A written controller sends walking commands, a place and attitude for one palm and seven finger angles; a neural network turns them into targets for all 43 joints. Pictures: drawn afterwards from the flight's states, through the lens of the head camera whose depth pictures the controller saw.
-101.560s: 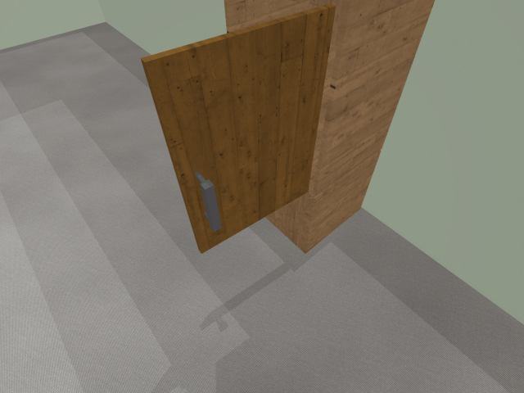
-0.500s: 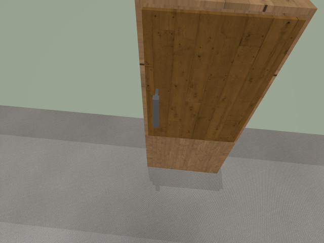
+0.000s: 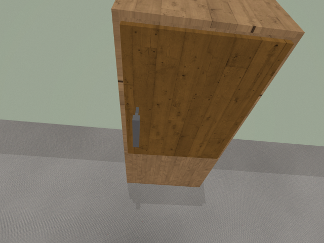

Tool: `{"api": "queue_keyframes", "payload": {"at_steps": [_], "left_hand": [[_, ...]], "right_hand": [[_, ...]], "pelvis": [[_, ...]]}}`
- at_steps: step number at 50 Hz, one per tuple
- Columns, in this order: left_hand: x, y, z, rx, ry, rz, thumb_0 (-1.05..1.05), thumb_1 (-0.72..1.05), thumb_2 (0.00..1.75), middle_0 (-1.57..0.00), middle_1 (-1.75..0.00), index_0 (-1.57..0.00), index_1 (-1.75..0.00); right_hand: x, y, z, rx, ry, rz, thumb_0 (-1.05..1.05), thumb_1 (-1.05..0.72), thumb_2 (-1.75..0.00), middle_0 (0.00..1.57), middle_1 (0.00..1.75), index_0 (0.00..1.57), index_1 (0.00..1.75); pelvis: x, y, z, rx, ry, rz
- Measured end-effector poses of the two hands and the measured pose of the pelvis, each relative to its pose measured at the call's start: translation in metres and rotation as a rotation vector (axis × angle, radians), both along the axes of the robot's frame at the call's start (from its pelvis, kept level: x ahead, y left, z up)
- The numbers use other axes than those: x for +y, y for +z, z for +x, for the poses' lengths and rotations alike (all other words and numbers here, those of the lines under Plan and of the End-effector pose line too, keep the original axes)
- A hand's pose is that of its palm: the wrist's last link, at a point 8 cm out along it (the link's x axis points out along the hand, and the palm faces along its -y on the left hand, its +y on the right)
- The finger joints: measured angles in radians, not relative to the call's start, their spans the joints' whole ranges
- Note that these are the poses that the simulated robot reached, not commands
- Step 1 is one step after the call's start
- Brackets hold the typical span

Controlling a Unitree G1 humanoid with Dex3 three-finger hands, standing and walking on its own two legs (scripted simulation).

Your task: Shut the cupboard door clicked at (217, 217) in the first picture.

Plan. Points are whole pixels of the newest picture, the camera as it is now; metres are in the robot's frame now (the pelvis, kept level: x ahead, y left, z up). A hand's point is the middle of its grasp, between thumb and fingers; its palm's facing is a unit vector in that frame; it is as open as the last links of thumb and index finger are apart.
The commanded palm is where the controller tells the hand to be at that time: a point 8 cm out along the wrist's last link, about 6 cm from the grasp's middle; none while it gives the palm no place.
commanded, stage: come to a stop and stand still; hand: left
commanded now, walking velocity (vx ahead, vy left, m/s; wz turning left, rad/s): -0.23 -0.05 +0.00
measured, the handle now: (136, 127) +0.50 +0.11 -0.10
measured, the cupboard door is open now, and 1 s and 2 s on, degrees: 1 1 1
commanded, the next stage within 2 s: look again from close up in 1.08 s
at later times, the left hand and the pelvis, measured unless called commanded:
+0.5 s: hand out of the picture +0.08 +0.12 -0.15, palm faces +0.04 -0.97 -0.24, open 7.3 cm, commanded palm none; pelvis +0.02 -0.06 +0.01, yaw +1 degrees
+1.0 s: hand out of the picture -0.02 +0.20 -0.17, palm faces +0.04 -0.96 -0.27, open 7.3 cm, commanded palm none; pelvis -0.02 +0.00 +0.00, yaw +0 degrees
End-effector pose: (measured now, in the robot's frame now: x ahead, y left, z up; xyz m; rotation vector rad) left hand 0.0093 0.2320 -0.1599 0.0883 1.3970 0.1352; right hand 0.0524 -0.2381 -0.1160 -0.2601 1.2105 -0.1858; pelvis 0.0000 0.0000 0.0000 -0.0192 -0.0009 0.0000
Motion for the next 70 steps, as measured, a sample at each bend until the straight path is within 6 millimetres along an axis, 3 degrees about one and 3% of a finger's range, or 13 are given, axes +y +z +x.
{"api": "queue_keyframes", "payload": {"at_steps": [6, 10, 14, 19, 25, 30, 34, 37, 44, 49, 55, 63, 70], "left_hand": [[-0.003, 0.019, 0.05, -0.085, -0.017, 0.033, 0.0, 0.91, 0.9, -0.2, -0.3, -0.2, -0.3], [-0.011, 0.028, 0.072, -0.124, -0.038, 0.076, 0.0, 0.91, 0.9, -0.2, -0.3, -0.2, -0.3], [-0.026, 0.028, 0.08, -0.16, -0.052, 0.129, 0.0, 0.91, 0.9, -0.2, -0.3, -0.2, -0.3], [-0.05, 0.038, 0.072, -0.13, -0.067, 0.129, 0.0, 0.91, 0.9, -0.2, -0.3, -0.2, -0.3], [-0.061, 0.04, 0.06, -0.126, -0.03, 0.105, 0.0, 0.91, 0.9, -0.2, -0.3, -0.21, -0.3], [-0.05, 0.032, 0.039, -0.113, 0.012, 0.089, 0.0, 0.91, 0.9, -0.2, -0.3, -0.21, -0.3], [-0.03, 0.018, 0.019, -0.095, 0.02, 0.096, 0.0, 0.9, 0.9, -0.2, -0.3, -0.21, -0.3], [-0.014, 0.018, 0.006, -0.095, 0.021, 0.112, 0.0, 0.91, 0.9, -0.2, -0.3, -0.21, -0.3], [0.013, 0.025, -0.016, -0.091, -0.009, 0.138, 0.0, 0.91, 0.9, -0.2, -0.3, -0.2, -0.3], [0.016, 0.029, -0.031, -0.069, -0.019, 0.135, 0.0, 0.91, 0.9, -0.2, -0.3, -0.2, -0.3], [0.003, 0.027, -0.041, -0.033, -0.022, 0.1, 0.0, 0.91, 0.9, -0.2, -0.3, -0.2, -0.3], [-0.023, 0.024, -0.029, -0.023, -0.036, 0.052, 0.0, 0.91, 0.9, -0.2, -0.3, -0.2, -0.3], [-0.036, 0.024, -0.009, -0.043, -0.046, 0.054, 0.01, 0.92, 0.9, -0.2, -0.3, -0.2, -0.3]], "right_hand": [[-0.003, -0.002, -0.009, 0.107, -0.016, 0.028, 0.0, -0.92, -0.9, 0.2, 0.3, 0.2, 0.3], [-0.021, -0.01, -0.014, 0.139, -0.046, 0.054, 0.0, -0.92, -0.9, 0.21, 0.3, 0.2, 0.3], [-0.048, -0.028, -0.012, 0.139, -0.078, 0.085, 0.0, -0.91, -0.9, 0.21, 0.3, 0.2, 0.3], [-0.07, -0.031, -0.002, 0.13, -0.089, 0.094, 0.0, -0.91, -0.9, 0.2, 0.3, 0.2, 0.3], [-0.073, -0.019, 0.011, 0.114, -0.048, 0.088, 0.0, -0.91, -0.9, 0.2, 0.3, 0.19, 0.3], [-0.062, -0.009, 0.023, 0.074, -0.004, 0.066, 0.0, -0.91, -0.9, 0.2, 0.3, 0.19, 0.3], [-0.047, -0.009, 0.03, -0.016, 0.017, 0.041, 0.0, -0.91, -0.9, 0.2, 0.3, 0.19, 0.3], [-0.029, -0.011, 0.029, -0.067, 0.028, 0.051, 0.0, -0.91, -0.9, 0.2, 0.3, 0.19, 0.3], [0.011, -0.016, 0.015, -0.121, 0.019, 0.129, -0.01, -0.92, -0.9, 0.2, 0.3, 0.2, 0.3], [0.01, -0.016, 0.0, -0.09, 0.016, 0.125, -0.01, -0.94, -0.9, 0.2, 0.3, 0.2, 0.3], [0.0, -0.016, -0.027, -0.006, -0.006, 0.107, -0.01, -0.92, -0.9, 0.2, 0.3, 0.2, 0.3], [-0.01, -0.016, -0.055, 0.088, -0.047, 0.099, 0.0, -0.91, -0.9, 0.2, 0.3, 0.2, 0.3], [-0.013, -0.018, -0.061, 0.125, -0.064, 0.115, 0.0, -0.91, -0.9, 0.2, 0.3, 0.2, 0.3]], "pelvis": [[-0.009, 0.011, 0.007, 0.0, 0.012, -0.019], [-0.026, 0.01, 0.011, -0.002, 0.01, -0.012], [-0.051, -0.003, 0.018, -0.001, 0.0, 0.031], [-0.06, 0.003, 0.021, -0.003, 0.004, 0.031], [-0.062, 0.011, 0.016, 0.004, 0.012, 0.048], [-0.053, 0.011, 0.008, 0.002, 0.021, 0.044], [-0.035, 0.0, 0.0, -0.013, 0.037, 0.013], [-0.022, -0.003, -0.006, -0.036, 0.027, 0.014], [-0.006, -0.003, -0.018, -0.05, 0.005, 0.021], [-0.002, -0.001, -0.023, -0.039, 0.0, 0.027], [-0.004, 0.003, -0.02, -0.028, -0.003, 0.03], [-0.015, 0.007, -0.013, -0.025, -0.002, 0.032], [-0.027, 0.008, -0.007, -0.025, 0.0, 0.03]]}}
